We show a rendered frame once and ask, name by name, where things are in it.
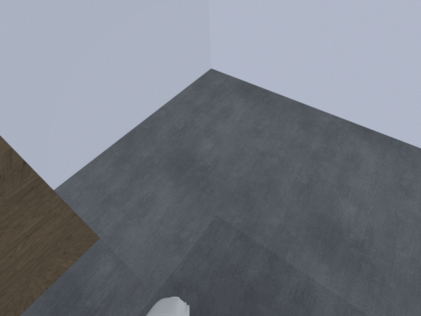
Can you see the left robot thigh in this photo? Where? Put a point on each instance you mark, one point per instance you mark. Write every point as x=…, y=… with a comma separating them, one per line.
x=169, y=307

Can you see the cabinet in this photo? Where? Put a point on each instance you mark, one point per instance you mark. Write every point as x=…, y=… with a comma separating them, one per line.
x=41, y=237

